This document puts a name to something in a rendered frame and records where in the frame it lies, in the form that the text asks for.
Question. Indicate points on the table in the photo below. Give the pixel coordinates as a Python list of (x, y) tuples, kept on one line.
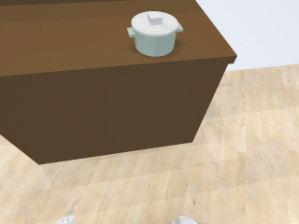
[(74, 86)]

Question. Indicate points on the pot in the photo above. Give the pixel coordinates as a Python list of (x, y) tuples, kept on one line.
[(154, 46)]

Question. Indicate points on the lid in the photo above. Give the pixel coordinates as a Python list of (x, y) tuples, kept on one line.
[(142, 25)]

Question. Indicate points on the knob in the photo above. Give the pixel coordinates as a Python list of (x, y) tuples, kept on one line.
[(155, 17)]

